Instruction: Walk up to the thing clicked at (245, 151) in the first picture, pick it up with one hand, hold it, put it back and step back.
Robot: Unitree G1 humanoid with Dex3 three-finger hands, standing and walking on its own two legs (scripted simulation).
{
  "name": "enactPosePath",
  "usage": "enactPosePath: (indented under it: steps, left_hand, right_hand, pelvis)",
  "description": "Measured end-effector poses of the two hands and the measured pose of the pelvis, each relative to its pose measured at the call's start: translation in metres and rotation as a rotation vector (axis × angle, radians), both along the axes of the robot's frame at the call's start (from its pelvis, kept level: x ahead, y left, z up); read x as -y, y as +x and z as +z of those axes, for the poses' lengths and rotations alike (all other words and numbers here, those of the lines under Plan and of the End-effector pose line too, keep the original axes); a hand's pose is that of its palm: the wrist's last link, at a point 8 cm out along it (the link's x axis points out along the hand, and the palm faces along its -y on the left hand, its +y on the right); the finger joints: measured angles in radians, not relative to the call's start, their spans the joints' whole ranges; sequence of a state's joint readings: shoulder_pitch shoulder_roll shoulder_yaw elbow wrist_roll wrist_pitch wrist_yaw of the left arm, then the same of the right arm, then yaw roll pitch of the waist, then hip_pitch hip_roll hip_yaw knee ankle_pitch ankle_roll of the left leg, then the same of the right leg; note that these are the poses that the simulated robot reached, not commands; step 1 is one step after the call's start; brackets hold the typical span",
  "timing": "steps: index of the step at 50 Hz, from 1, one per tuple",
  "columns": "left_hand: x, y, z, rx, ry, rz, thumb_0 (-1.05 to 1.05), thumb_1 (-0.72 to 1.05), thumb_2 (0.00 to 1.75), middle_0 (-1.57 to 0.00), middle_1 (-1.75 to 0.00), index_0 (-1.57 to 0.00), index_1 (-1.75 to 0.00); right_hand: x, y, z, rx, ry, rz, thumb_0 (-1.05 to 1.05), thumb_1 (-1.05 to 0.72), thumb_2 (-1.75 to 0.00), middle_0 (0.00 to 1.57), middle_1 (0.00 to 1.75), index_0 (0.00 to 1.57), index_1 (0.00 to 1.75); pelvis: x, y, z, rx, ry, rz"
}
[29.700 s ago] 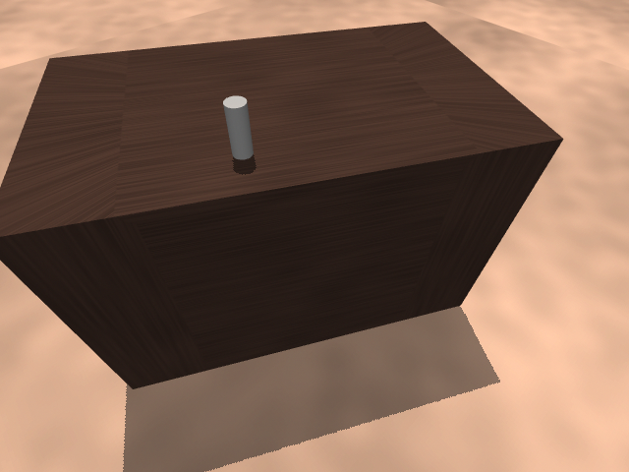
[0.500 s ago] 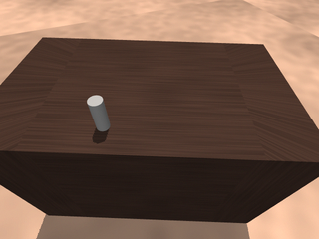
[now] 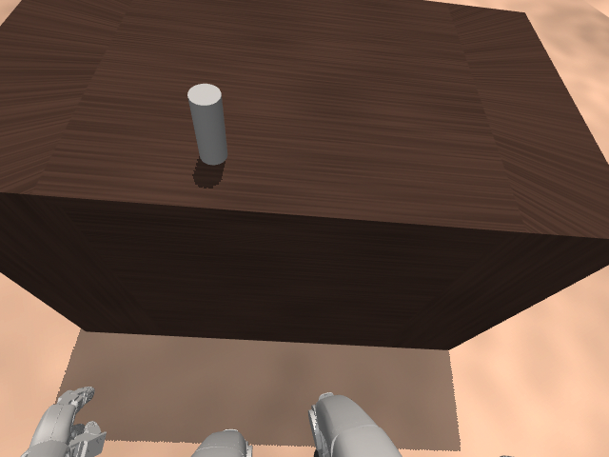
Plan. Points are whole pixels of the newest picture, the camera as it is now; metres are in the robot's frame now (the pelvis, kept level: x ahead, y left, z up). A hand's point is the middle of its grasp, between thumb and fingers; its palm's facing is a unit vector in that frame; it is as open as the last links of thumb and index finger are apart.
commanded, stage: step back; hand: left
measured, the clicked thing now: (209, 127) +0.55 +0.13 +0.05
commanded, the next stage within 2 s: none
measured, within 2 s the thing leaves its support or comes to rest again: neither
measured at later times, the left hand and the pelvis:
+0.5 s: hand out of the picture +0.03 +0.26 -0.13, palm faces -0.03 -0.91 -0.41, open 7.4 cm; pelvis -0.10 +0.00 +0.00, yaw -2 degrees
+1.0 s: hand out of the picture -0.17 +0.25 -0.15, palm faces -0.09 -0.91 -0.40, open 7.4 cm; pelvis -0.26 -0.02 -0.01, yaw -6 degrees
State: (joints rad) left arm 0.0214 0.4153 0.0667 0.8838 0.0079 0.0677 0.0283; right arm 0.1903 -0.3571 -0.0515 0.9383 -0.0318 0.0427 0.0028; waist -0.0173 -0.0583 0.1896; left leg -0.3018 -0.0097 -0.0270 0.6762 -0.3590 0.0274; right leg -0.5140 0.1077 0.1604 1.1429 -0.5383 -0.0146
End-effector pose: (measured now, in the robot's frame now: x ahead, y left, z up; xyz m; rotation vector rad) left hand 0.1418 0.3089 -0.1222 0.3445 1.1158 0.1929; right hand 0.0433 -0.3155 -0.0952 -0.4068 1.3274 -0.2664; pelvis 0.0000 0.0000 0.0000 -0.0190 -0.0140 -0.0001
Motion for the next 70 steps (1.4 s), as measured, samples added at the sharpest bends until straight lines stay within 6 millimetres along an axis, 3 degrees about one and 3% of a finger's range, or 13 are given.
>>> enactPosePath:
  steps: [6, 12, 18, 24, 28, 32, 38, 43, 48, 54, 61, 66, 70]
  left_hand:
    - [0.003, -0.036, 0.004, -0.069, 0.002, -0.038, 0.01, 0.9, 0.9, -0.2, -0.3, -0.21, -0.3]
    - [0.012, -0.064, 0.006, -0.072, 0.033, -0.06, 0.01, 0.9, 0.9, -0.2, -0.3, -0.21, -0.3]
    - [0.021, -0.096, 0.026, -0.037, 0.033, -0.045, 0.01, 0.9, 0.9, -0.21, -0.3, -0.21, -0.3]
    - [0.014, -0.114, 0.036, 0.029, 0.047, -0.032, 0.01, 0.9, 0.9, -0.21, -0.3, -0.21, -0.3]
    - [-0.001, -0.13, 0.028, 0.071, 0.035, -0.024, 0.01, 0.9, 0.9, -0.21, -0.3, -0.21, -0.3]
    - [-0.014, -0.156, 0.015, 0.046, 0.019, -0.004, 0.01, 0.9, 0.9, -0.21, -0.3, -0.21, -0.3]
    - [-0.018, -0.205, 0.015, -0.016, 0.005, 0.018, 0.01, 0.9, 0.9, -0.2, -0.3, -0.21, -0.3]
    - [-0.013, -0.252, 0.011, -0.086, 0.016, -0.003, 0.01, 0.9, 0.9, -0.2, -0.3, -0.21, -0.3]
    - [0.003, -0.296, 0.007, -0.115, 0.042, -0.027, 0.01, 0.9, 0.9, -0.2, -0.3, -0.21, -0.3]
    - [0.026, -0.35, 0.025, -0.124, 0.047, -0.014, 0.01, 0.9, 0.9, -0.21, -0.3, -0.21, -0.3]
    - [0.025, -0.364, 0.035, -0.032, 0.075, -0.013, 0.01, 0.9, 0.9, -0.21, -0.3, -0.21, -0.3]
    - [0.013, -0.372, 0.021, 0.048, 0.056, -0.006, 0.01, 0.9, 0.9, -0.21, -0.3, -0.21, -0.3]
    - [0.014, -0.393, 0.018, 0.039, 0.028, 0.006, 0.01, 0.9, 0.9, -0.21, -0.3, -0.21, -0.3]
  right_hand:
    - [-0.007, -0.013, -0.001, 0.069, 0.01, -0.024, 0.01, -0.9, -0.9, 0.2, 0.3, 0.21, 0.3]
    - [0.005, -0.022, -0.02, 0.138, 0.043, -0.025, 0.01, -0.9, -0.9, 0.2, 0.3, 0.21, 0.3]
    - [0.008, -0.032, -0.02, 0.156, 0.071, -0.031, 0.01, -0.9, -0.9, 0.2, 0.3, 0.21, 0.3]
    - [0.004, -0.054, -0.015, 0.146, 0.054, 0.026, 0.01, -0.9, -0.9, 0.2, 0.3, 0.21, 0.3]
    - [-0.004, -0.072, -0.015, 0.136, 0.031, 0.066, 0.01, -0.9, -0.9, 0.2, 0.3, 0.21, 0.3]
    - [-0.017, -0.096, -0.009, 0.145, 0.025, 0.077, 0.01, -0.9, -0.9, 0.2, 0.3, 0.21, 0.3]
    - [-0.019, -0.13, 0.012, 0.171, 0.011, 0.06, 0.01, -0.9, -0.9, 0.2, 0.3, 0.21, 0.3]
    - [-0.007, -0.151, 0.014, 0.224, 0.0, 0.054, 0.01, -0.9, -0.9, 0.2, 0.3, 0.21, 0.3]
    - [0.019, -0.18, -0.002, 0.265, 0.008, 0.046, 0.01, -0.9, -0.9, 0.2, 0.3, 0.21, 0.3]
    - [0.034, -0.232, -0.013, 0.215, 0.036, -0.011, 0.01, -0.9, -0.9, 0.2, 0.3, 0.21, 0.3]
    - [0.027, -0.296, -0.02, 0.116, 0.051, 0.012, 0.01, -0.9, -0.9, 0.2, 0.3, 0.21, 0.3]
    - [0.013, -0.33, -0.025, 0.082, 0.045, 0.047, 0.01, -0.9, -0.9, 0.2, 0.3, 0.21, 0.3]
    - [0.005, -0.353, -0.015, 0.103, 0.052, 0.056, 0.01, -0.9, -0.9, 0.2, 0.3, 0.21, 0.3]
  pelvis:
    - [-0.003, -0.019, 0.004, 0.002, -0.002, -0.046]
    - [0.006, -0.044, -0.007, 0.014, 0.01, -0.084]
    - [0.01, -0.067, 0.001, 0.021, 0.03, -0.074]
    - [0.002, -0.095, 0.005, 0.006, 0.036, -0.041]
    - [-0.008, -0.117, -0.004, 0.011, 0.028, -0.008]
    - [-0.016, -0.141, -0.006, 0.036, 0.036, -0.019]
    - [-0.012, -0.172, 0.006, 0.026, 0.002, -0.045]
    - [-0.004, -0.205, 0.004, 0.023, 0.0, -0.082]
    - [0.013, -0.242, -0.009, 0.021, 0.012, -0.116]
    - [0.023, -0.278, -0.001, 0.026, 0.039, -0.098]
    - [0.023, -0.317, 0.002, 0.015, 0.045, -0.046]
    - [0.016, -0.352, -0.009, 0.029, 0.049, -0.003]
    - [0.014, -0.379, -0.004, 0.041, 0.026, -0.011]
